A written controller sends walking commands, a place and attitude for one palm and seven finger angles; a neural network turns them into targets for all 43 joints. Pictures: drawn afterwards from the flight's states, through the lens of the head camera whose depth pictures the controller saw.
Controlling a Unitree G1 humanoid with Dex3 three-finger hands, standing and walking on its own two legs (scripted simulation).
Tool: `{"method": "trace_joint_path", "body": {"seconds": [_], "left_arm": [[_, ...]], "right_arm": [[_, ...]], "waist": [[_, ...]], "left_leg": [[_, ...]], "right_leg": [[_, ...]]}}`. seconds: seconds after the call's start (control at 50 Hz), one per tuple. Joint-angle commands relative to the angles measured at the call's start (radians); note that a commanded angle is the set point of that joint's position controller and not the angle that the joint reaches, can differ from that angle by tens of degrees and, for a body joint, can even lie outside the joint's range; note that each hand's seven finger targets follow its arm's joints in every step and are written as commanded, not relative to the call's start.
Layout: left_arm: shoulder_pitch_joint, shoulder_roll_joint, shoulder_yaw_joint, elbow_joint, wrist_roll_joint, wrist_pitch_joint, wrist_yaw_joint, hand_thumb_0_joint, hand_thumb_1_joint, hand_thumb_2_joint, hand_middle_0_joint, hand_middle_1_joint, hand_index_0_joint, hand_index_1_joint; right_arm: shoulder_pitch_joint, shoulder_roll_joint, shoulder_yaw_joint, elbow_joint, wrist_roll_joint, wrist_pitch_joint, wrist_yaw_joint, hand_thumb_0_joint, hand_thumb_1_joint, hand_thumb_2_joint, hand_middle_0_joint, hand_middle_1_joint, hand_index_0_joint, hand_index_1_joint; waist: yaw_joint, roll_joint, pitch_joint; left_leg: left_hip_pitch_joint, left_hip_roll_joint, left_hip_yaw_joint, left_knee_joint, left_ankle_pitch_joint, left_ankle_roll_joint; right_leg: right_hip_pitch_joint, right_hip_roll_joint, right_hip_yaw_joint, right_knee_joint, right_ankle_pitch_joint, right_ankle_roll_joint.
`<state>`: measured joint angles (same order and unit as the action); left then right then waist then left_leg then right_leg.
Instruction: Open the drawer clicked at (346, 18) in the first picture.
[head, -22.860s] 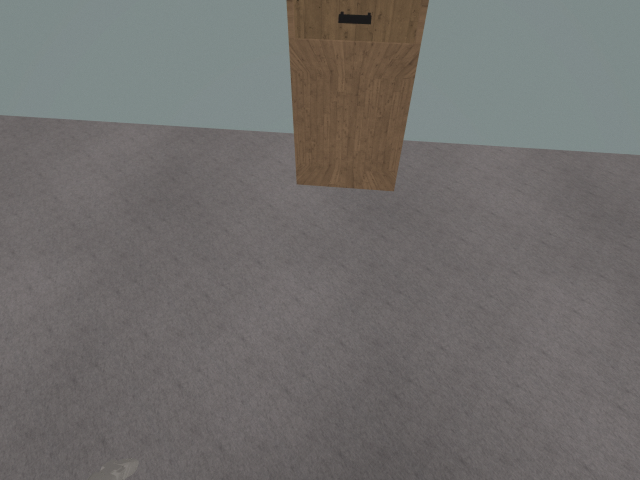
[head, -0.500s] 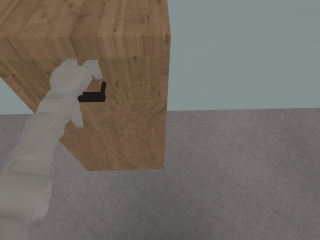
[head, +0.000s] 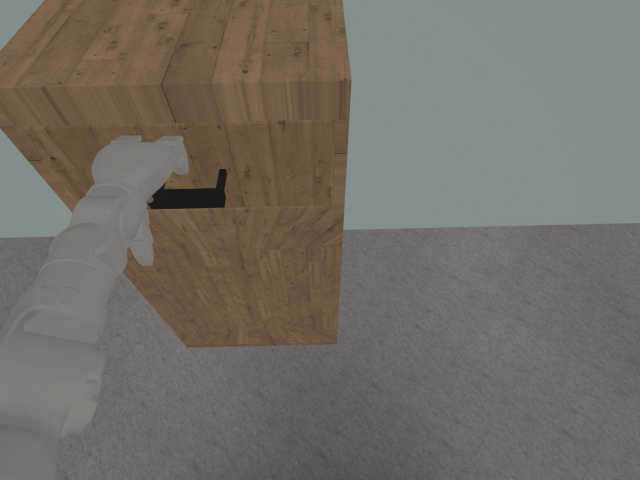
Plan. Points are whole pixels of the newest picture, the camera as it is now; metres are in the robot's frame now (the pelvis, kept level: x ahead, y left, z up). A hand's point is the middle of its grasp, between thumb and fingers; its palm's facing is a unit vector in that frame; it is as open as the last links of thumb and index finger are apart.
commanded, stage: move the hooked fingers above the handle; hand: left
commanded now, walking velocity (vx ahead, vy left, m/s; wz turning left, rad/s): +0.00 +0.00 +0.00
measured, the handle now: (189, 187) +0.52 +0.21 +0.03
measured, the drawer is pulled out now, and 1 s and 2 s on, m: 0.00 0.00 0.00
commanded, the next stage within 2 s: lower the fingers behind the handle in 1.00 s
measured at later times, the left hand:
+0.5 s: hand (134, 182) +0.46 +0.24 +0.11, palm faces -0.07 +0.04 -1.00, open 13.6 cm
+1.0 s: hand (172, 164) +0.48 +0.20 +0.11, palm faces +0.04 +0.02 -1.00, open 13.3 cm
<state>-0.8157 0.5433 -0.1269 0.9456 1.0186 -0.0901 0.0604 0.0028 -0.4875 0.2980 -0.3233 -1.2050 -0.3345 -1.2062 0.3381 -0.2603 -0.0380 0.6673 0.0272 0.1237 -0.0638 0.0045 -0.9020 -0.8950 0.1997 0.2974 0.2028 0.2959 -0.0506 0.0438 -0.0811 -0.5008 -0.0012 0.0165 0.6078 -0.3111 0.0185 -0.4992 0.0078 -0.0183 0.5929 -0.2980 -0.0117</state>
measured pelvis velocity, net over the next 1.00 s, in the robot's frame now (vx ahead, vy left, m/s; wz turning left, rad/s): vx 0.00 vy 0.00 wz -0.03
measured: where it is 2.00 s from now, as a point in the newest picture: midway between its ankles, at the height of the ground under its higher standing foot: outside the picture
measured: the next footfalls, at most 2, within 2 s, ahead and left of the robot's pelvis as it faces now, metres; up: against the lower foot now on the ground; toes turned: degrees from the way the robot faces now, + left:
none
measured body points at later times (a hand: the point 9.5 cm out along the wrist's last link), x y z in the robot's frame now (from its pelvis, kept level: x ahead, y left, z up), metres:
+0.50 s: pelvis +0.00 -0.01 +0.00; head +0.04 -0.04 +0.45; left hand +0.46 +0.24 +0.16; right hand +0.05 -0.26 -0.14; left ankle -0.01 +0.11 -0.73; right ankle -0.01 -0.11 -0.73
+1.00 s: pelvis +0.00 +0.00 +0.00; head +0.05 -0.03 +0.44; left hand +0.48 +0.19 +0.17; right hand +0.05 -0.27 -0.15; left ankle -0.01 +0.11 -0.73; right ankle -0.01 -0.11 -0.73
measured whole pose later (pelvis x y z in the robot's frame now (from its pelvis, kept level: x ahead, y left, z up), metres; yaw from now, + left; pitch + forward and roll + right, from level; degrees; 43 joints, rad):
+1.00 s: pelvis +0.00 +0.00 +0.00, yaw -1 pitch +13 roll +0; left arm -0.89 0.47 -0.08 1.00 1.04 0.05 0.20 0.00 -0.49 0.30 -0.39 -1.26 -0.38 -1.29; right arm 0.28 -0.26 -0.02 0.71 0.03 0.15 -0.05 0.01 -0.90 -0.90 0.20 0.30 0.20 0.30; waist -0.07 0.07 -0.12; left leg -0.52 0.01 0.04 0.61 -0.31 0.01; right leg -0.54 0.02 0.01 0.61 -0.29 -0.01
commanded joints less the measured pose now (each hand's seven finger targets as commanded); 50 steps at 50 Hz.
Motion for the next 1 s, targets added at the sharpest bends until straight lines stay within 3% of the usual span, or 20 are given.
{"method": "trace_joint_path", "body": {"seconds": [0.0, 0.08, 0.12, 0.16, 0.2, 0.24, 0.34, 0.42, 0.44, 0.52, 0.58, 0.64, 0.66, 0.72, 0.74, 0.8, 0.84, 0.86, 0.92, 0.98], "left_arm": [[-0.577, 0.161, 0.076, -0.332, -0.019, -0.107, 0.072, 0.0, -0.5, 0.3, -0.3, -1.2, -0.3, -1.2], [-0.619, 0.261, 0.185, -0.326, 0.006, -0.095, 0.193, 0.0, -0.5, 0.3, -0.3, -1.2, -0.3, -1.2], [-0.597, 0.37, 0.28, -0.279, 0.033, -0.042, 0.255, 0.0, -0.5, 0.3, -0.3, -1.2, -0.3, -1.2], [-0.54, 0.35, 0.272, -0.204, 0.052, 0.038, 0.291, 0.0, -0.5, 0.3, -0.3, -1.2, -0.3, -1.2], [-0.522, 0.353, 0.263, -0.189, 0.063, 0.103, 0.292, 0.0, -0.5, 0.3, -0.3, -1.2, -0.3, -1.2], [-0.513, 0.403, 0.287, -0.187, 0.07, 0.141, 0.287, 0.0, -0.5, 0.3, -0.3, -1.2, -0.3, -1.2], [-0.401, 0.372, 0.261, -0.132, 0.026, 0.175, 0.202, 0.0, -0.5, 0.3, -0.3, -1.2, -0.3, -1.2], [-0.298, 0.244, 0.137, -0.061, 0.014, 0.143, 0.074, 0.0, -0.5, 0.3, -0.3, -1.2, -0.3, -1.2], [-0.304, 0.177, 0.073, -0.083, 0.009, 0.121, 0.042, 0.0, -0.5, 0.3, -0.3, -1.2, -0.3, -1.2], [-0.386, 0.048, -0.038, -0.274, -0.044, -0.015, -0.048, 0.0, -0.5, 0.3, -0.3, -1.2, -0.3, -1.2], [-0.475, 0.127, 0.035, -0.382, -0.064, -0.118, -0.03, 0.0, -0.5, 0.3, -0.3, -1.2, -0.3, -1.2], [-0.589, 0.201, 0.104, -0.409, -0.042, -0.157, 0.074, 0.0, -0.5, 0.3, -0.3, -1.2, -0.3, -1.2], [-0.597, 0.258, 0.158, -0.399, -0.031, -0.155, 0.12, 0.0, -0.5, 0.3, -0.3, -1.2, -0.3, -1.2], [-0.594, 0.403, 0.288, -0.369, 0.012, -0.099, 0.253, 0.0, -0.5, 0.3, -0.3, -1.2, -0.3, -1.2], [-0.585, 0.382, 0.267, -0.331, 0.029, -0.06, 0.288, 0.0, -0.5, 0.3, -0.3, -1.2, -0.3, -1.2], [-0.547, 0.36, 0.236, -0.175, 0.057, 0.096, 0.325, 0.0, -0.5, 0.3, -0.3, -1.2, -0.3, -1.2], [-0.496, 0.321, 0.196, -0.045, 0.059, 0.193, 0.274, 0.0, -0.5, 0.3, -0.3, -1.2, -0.3, -1.2], [-0.48, 0.265, 0.143, -0.015, 0.046, 0.226, 0.229, 0.0, -0.5, 0.3, -0.3, -1.2, -0.3, -1.2], [-0.428, 0.337, 0.201, -0.002, 0.025, 0.236, 0.141, 0.0, -0.5, 0.3, -0.3, -1.2, -0.3, -1.2], [-0.34, 0.259, 0.131, 0.022, 0.018, 0.213, 0.066, 0.0, -0.5, 0.3, -0.3, -1.2, -0.3, -1.2]], "right_arm": [[0.071, -0.146, -0.076, -0.064, -0.015, -0.035, -0.009, 0.0, -0.9, -0.9, 0.2, 0.3, 0.2, 0.3], [0.082, -0.145, -0.072, -0.04, -0.027, -0.042, 0.006, 0.0, -0.9, -0.9, 0.2, 0.3, 0.2, 0.3], [0.076, -0.152, -0.065, -0.031, -0.033, -0.039, 0.014, 0.0, -0.9, -0.9, 0.2, 0.3, 0.2, 0.3], [0.052, -0.142, -0.056, -0.034, -0.035, -0.034, 0.026, 0.0, -0.9, -0.9, 0.2, 0.3, 0.2, 0.3], [0.038, -0.148, -0.055, -0.038, -0.032, -0.028, 0.032, 0.0, -0.9, -0.9, 0.2, 0.3, 0.2, 0.3], [0.019, -0.152, -0.05, -0.046, -0.026, -0.014, 0.027, 0.0, -0.9, -0.9, 0.2, 0.3, 0.2, 0.3], [-0.022, -0.148, -0.043, -0.071, -0.006, -0.002, 0.002, 0.0, -0.9, -0.9, 0.2, 0.3, 0.2, 0.3], [-0.021, -0.163, -0.04, -0.094, 0.01, -0.006, -0.019, 0.0, -0.9, -0.9, 0.2, 0.3, 0.2, 0.3], [-0.015, -0.163, -0.041, -0.099, 0.012, -0.012, -0.02, 0.0, -0.9, -0.9, 0.2, 0.3, 0.2, 0.3], [0.007, -0.15, -0.054, -0.107, 0.0, -0.029, -0.022, 0.0, -0.9, -0.9, 0.2, 0.3, 0.2, 0.3], [0.02, -0.144, -0.061, -0.092, -0.007, -0.037, -0.026, 0.0, -0.9, -0.9, 0.2, 0.3, 0.2, 0.3], [0.033, -0.14, -0.064, -0.063, -0.007, -0.048, -0.02, 0.0, -0.9, -0.9, 0.2, 0.3, 0.2, 0.3], [0.038, -0.142, -0.063, -0.055, -0.008, -0.053, -0.016, 0.0, -0.9, -0.9, 0.2, 0.3, 0.2, 0.3], [0.033, -0.141, -0.057, -0.046, -0.017, -0.058, -0.01, 0.0, -0.9, -0.9, 0.2, 0.3, 0.2, 0.3], [0.021, -0.131, -0.051, -0.047, -0.019, -0.057, -0.003, 0.0, -0.9, -0.9, 0.2, 0.3, 0.2, 0.3], [0.0, -0.14, -0.043, -0.03, -0.023, -0.048, 0.012, 0.0, -0.9, -0.9, 0.2, 0.3, 0.2, 0.3], [0.011, -0.149, -0.043, -0.028, -0.019, -0.032, 0.019, 0.0, -0.9, -0.9, 0.2, 0.3, 0.2, 0.3], [0.016, -0.156, -0.046, -0.035, -0.014, -0.025, 0.022, 0.0, -0.9, -0.9, 0.2, 0.3, 0.2, 0.3], [0.006, -0.171, -0.038, -0.052, -0.004, 0.008, 0.006, 0.0, -0.9, -0.9, 0.2, 0.3, 0.2, 0.3], [-0.017, -0.167, -0.027, -0.082, 0.01, 0.019, -0.012, 0.0, -0.9, -0.9, 0.2, 0.3, 0.2, 0.3]], "waist": [[-0.064, 0.049, -0.377], [-0.035, 0.074, -0.468], [-0.001, 0.103, -0.505], [0.015, 0.092, -0.497], [0.02, 0.068, -0.486], [0.029, 0.016, -0.527], [0.035, -0.086, -0.45], [-0.007, -0.169, -0.306], [-0.021, -0.149, -0.275], [-0.067, -0.103, -0.247], [-0.056, -0.014, -0.296], [-0.061, 0.029, -0.31], [-0.047, 0.047, -0.325], [-0.002, 0.077, -0.452], [0.002, 0.111, -0.482], [0.008, 0.1, -0.486], [0.0, 0.028, -0.491], [-0.009, 0.016, -0.487], [0.007, -0.128, -0.455], [0.001, -0.192, -0.289]], "left_leg": [[0.265, -0.021, -0.021, 0.001, 0.313, 0.028], [0.245, -0.025, -0.032, 0.026, 0.411, 0.013], [0.199, -0.029, -0.026, 0.03, 0.458, 0.003], [0.16, -0.027, -0.006, 0.024, 0.47, 0.002], [0.135, -0.022, 0.011, 0.012, 0.474, 0.003], [0.121, -0.024, 0.025, -0.002, 0.463, 0.01], [0.101, -0.023, 0.047, -0.061, 0.353, 0.025], [0.086, -0.019, 0.05, -0.092, 0.248, 0.037], [0.102, -0.017, 0.048, -0.092, 0.232, 0.039], [0.2, -0.024, 0.023, -0.062, 0.224, 0.047], [0.222, -0.038, 0.001, -0.034, 0.232, 0.042], [0.2, -0.039, -0.018, -0.008, 0.221, 0.031], [0.18, -0.04, -0.021, -0.004, 0.219, 0.025], [0.13, -0.049, -0.012, 0.015, 0.29, 0.014], [0.126, -0.051, -0.006, 0.018, 0.311, 0.009], [0.104, -0.04, 0.021, 0.015, 0.352, 0.001], [0.094, -0.033, 0.033, 0.006, 0.373, 0.006], [0.108, -0.025, 0.039, -0.003, 0.384, 0.007], [0.081, -0.024, 0.044, -0.035, 0.358, 0.023], [0.031, -0.027, 0.051, -0.072, 0.242, 0.032]], "right_leg": [[0.031, 0.028, 0.014, -0.041, 0.213, -0.026], [0.044, 0.037, -0.002, 0.011, 0.266, -0.033], [0.088, 0.039, -0.011, 0.033, 0.307, -0.04], [0.127, 0.038, -0.015, 0.039, 0.341, -0.036], [0.162, 0.035, -0.015, 0.031, 0.373, -0.031], [0.244, 0.03, -0.002, 0.022, 0.415, -0.025], [0.331, 0.018, 0.012, -0.034, 0.4, -0.01], [0.283, 0.01, 0.018, -0.091, 0.321, -0.001], [0.243, 0.008, 0.017, -0.097, 0.302, 0.0], [0.15, 0.011, 0.027, -0.115, 0.251, -0.004], [0.118, 0.013, 0.034, -0.083, 0.227, -0.015], [0.047, 0.021, 0.027, -0.056, 0.172, -0.021], [0.042, 0.025, 0.021, -0.038, 0.162, -0.027], [0.115, 0.029, 0.015, 0.009, 0.229, -0.034], [0.123, 0.028, 0.01, 0.023, 0.254, -0.034], [0.15, 0.027, -0.004, 0.029, 0.312, -0.028], [0.2, 0.027, -0.001, 0.016, 0.367, -0.018], [0.211, 0.025, -0.002, 0.005, 0.391, -0.014], [0.296, 0.018, 0.009, -0.029, 0.411, -0.005], [0.266, 0.01, 0.011, -0.071, 0.331, 0.003]]}}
